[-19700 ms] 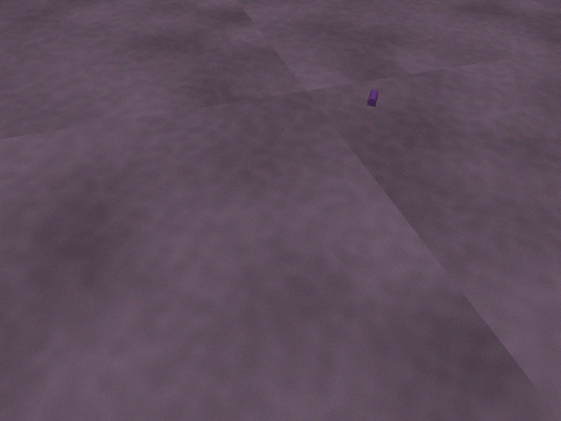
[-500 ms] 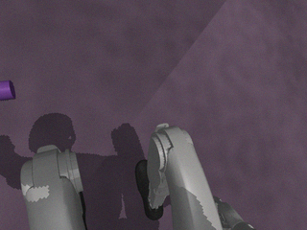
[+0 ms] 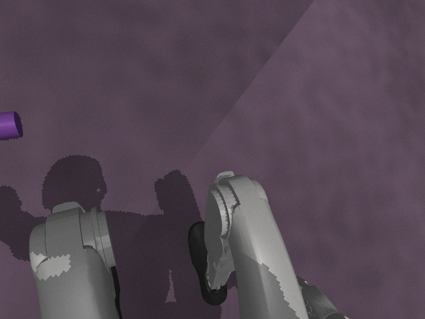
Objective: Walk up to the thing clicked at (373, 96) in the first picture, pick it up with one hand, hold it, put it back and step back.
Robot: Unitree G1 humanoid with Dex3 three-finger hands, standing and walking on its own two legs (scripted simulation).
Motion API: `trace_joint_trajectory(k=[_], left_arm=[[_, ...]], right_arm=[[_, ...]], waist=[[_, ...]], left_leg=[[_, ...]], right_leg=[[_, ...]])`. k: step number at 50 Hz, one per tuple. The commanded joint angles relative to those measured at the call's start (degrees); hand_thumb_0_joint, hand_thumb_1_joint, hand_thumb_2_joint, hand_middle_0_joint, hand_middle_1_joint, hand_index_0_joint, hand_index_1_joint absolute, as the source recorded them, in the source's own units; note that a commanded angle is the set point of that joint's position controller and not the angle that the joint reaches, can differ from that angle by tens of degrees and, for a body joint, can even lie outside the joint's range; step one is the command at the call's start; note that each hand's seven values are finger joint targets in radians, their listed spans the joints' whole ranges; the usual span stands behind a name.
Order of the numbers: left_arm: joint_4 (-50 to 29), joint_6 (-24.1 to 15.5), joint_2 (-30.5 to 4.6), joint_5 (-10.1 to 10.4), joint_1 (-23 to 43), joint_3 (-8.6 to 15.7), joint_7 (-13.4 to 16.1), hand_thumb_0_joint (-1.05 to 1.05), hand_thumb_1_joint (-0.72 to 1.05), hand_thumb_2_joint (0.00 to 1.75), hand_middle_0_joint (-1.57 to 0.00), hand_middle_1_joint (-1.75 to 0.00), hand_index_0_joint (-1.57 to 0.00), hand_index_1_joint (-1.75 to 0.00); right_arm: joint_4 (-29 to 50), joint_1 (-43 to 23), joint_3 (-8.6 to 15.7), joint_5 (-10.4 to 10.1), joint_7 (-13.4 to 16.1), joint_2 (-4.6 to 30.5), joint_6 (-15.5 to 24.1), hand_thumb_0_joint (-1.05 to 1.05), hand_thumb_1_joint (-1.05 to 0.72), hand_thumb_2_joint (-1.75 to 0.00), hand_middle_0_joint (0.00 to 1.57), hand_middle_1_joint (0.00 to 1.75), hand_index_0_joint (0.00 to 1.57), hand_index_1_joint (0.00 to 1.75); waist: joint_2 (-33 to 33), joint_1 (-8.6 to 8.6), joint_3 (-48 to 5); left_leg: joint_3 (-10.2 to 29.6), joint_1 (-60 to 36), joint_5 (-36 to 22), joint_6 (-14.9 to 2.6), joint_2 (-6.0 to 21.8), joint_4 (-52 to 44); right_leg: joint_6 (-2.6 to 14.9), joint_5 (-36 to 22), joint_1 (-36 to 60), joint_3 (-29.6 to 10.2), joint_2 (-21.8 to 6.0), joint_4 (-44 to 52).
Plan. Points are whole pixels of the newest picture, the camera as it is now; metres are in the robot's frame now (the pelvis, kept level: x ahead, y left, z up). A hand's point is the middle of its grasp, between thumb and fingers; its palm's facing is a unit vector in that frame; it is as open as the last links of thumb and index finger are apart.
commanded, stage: rise first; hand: left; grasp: from above
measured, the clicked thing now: out of the picture +0.48 +0.35 -0.29
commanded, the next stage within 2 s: approach in 1.58 s
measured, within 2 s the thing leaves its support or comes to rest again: neither
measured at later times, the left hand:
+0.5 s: hand out of the picture +0.44 +0.38 -0.17, palm faces -0.45 -0.09 -0.89, open 13.1 cm
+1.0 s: hand out of the picture +0.43 +0.38 -0.17, palm faces -0.46 -0.10 -0.88, open 13.2 cm
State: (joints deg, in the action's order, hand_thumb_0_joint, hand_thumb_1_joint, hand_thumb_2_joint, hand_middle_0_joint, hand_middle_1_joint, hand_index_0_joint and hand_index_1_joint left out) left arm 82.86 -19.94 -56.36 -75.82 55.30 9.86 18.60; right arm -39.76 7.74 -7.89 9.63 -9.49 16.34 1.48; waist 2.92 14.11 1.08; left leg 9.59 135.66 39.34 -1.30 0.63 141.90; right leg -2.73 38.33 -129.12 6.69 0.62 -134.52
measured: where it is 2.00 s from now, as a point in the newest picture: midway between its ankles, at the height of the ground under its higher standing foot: (162, 294)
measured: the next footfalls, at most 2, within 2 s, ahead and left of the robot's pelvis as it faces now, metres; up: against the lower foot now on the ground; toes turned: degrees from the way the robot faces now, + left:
none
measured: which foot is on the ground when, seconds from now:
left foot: down 0.00-1.00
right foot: down 0.00-1.00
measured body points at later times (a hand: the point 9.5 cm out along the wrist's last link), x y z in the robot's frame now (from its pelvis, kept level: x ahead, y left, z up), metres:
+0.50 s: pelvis +0.00 +0.00 +0.00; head +0.24 +0.11 +0.36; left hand +0.46 +0.38 -0.12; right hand +0.07 -0.27 -0.09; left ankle +0.07 +0.12 -0.28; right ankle +0.11 -0.13 -0.28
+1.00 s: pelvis +0.00 +0.00 +0.00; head +0.24 +0.11 +0.36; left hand +0.45 +0.39 -0.12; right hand +0.08 -0.27 -0.08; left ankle +0.07 +0.12 -0.28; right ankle +0.11 -0.13 -0.28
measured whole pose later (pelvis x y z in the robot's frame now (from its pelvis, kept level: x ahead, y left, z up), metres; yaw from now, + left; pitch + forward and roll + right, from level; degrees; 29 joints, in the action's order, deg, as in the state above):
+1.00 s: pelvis +0.00 +0.00 +0.00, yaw +0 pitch +31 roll -12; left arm 84.2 -21.2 -57.4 -76.7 56.3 9.4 18.6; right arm -38.9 6.8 -8.6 10.0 -9.2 17.0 1.8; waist 3.7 14.4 1.5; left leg 9.9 135.4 39.1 -1.4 0.4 142.4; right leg -2.8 38.1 -128.7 6.9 0.8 -134.7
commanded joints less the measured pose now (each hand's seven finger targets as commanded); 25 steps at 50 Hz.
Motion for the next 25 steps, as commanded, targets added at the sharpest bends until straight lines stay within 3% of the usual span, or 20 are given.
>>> trace_joint_trajectory(k=[1,5,6,8,12,14,18,22,24,25], left_arm=[[-8.87,-0.29,-17.19,1.77,14.39,2.49,1.37,0.00,-0.35,0.87,-0.26,-0.82,-0.25,-0.83],[-7.09,-1.18,-15.20,2.33,14.60,1.29,0.96,0.00,-0.36,0.87,-0.24,-0.84,-0.23,-0.84],[-7.53,-1.41,-15.77,1.99,14.90,1.24,1.01,0.00,-0.38,0.88,-0.23,-0.84,-0.22,-0.84],[-5.40,-1.64,-16.58,1.53,14.06,2.23,1.20,0.00,-0.36,0.87,-0.25,-0.82,-0.24,-0.83],[-8.35,-2.84,-18.76,0.82,16.81,3.26,2.45,0.00,-0.36,0.87,-0.25,-0.82,-0.24,-0.83],[-6.95,-2.59,-17.76,0.61,16.93,2.70,3.05,0.00,-0.36,0.87,-0.25,-0.82,-0.24,-0.83],[-7.29,-2.17,-18.61,0.24,17.15,3.05,4.19,0.00,-0.37,0.88,-0.24,-0.82,-0.23,-0.83],[-3.87,-0.57,-15.53,-0.03,15.12,1.07,4.18,0.00,-0.36,0.87,-0.24,-0.83,-0.23,-0.83],[-5.07,-0.18,-16.48,0.62,16.23,1.28,4.10,0.00,-0.36,0.87,-0.25,-0.82,-0.24,-0.83],[-5.13,0.07,-17.06,0.37,16.02,1.36,3.86,0.00,-0.36,0.87,-0.25,-0.81,-0.24,-0.82]], right_arm=[[0.08,11.49,5.04,-0.28,0.66,15.83,-0.18,0.00,-0.89,-0.90,0.20,0.30,0.20,0.30],[0.23,11.01,4.90,-0.18,0.73,16.23,-0.31,0.00,-0.89,-0.90,0.20,0.30,0.20,0.30],[-0.24,10.85,4.72,-0.29,0.77,15.96,-0.38,0.00,-0.89,-0.89,0.20,0.30,0.20,0.30],[1.21,10.22,4.71,-0.07,0.85,16.75,-0.18,0.00,-0.89,-0.89,0.20,0.30,0.20,0.30],[0.11,10.55,4.28,0.20,0.91,16.34,-0.21,0.00,-0.89,-0.90,0.20,0.30,0.20,0.30],[0.10,10.36,4.37,0.24,0.93,16.53,-0.15,0.00,-0.89,-0.90,0.20,0.30,0.20,0.30],[-0.13,10.10,4.51,0.12,1.05,16.30,-0.12,0.00,-0.89,-0.89,0.20,0.30,0.20,0.30],[-0.46,10.50,4.42,0.19,0.95,15.84,0.14,0.00,-0.89,-0.89,0.20,0.30,0.20,0.30],[-0.39,10.33,4.62,-0.12,1.08,16.10,0.27,0.00,-0.89,-0.89,0.20,0.30,0.20,0.30],[-0.25,10.84,4.46,0.05,1.01,16.14,0.42,0.00,-0.89,-0.89,0.20,0.30,0.20,0.30]], waist=[[-22.60,-0.68,-39.38],[-21.25,0.67,-37.07],[-21.28,0.06,-36.70],[-19.84,0.80,-35.98],[-24.14,-0.29,-38.67],[-24.27,0.31,-37.11],[-25.36,-0.34,-38.85],[-22.61,0.64,-36.35],[-23.05,-0.13,-37.05],[-23.44,0.46,-37.23]], left_leg=[[-4.88,-32.13,-12.49,-0.19,-0.61,-15.03],[-3.89,-31.30,-11.35,-0.02,-0.41,-15.10],[-4.16,-31.08,-11.09,-0.14,-0.43,-15.02],[-3.88,-30.75,-10.86,-0.10,-0.48,-14.69],[-4.04,-33.53,-11.64,0.28,-0.30,-14.90],[-3.83,-33.36,-11.07,0.37,-0.38,-14.89],[-4.26,-33.41,-11.16,0.26,-0.40,-15.24],[-4.53,-31.44,-10.63,-0.13,-0.49,-14.90],[-4.54,-31.69,-10.35,-0.10,-0.45,-15.26],[-4.47,-32.30,-11.27,0.00,-0.40,-15.08]], right_leg=[[4.34,-12.74,18.24,3.83,2.06,11.90],[4.50,-11.56,16.79,4.43,2.09,11.89],[4.49,-11.39,16.50,4.25,2.18,11.92],[4.55,-10.96,16.62,4.39,2.12,11.98],[4.57,-11.36,16.68,4.55,2.24,11.12],[4.77,-10.79,14.81,4.70,2.16,10.86],[4.71,-11.23,15.23,4.64,2.28,10.84],[4.58,-11.26,15.25,4.48,2.42,11.38],[4.65,-11.03,14.97,4.35,2.33,11.47],[4.49,-11.74,16.03,4.37,2.28,11.34]])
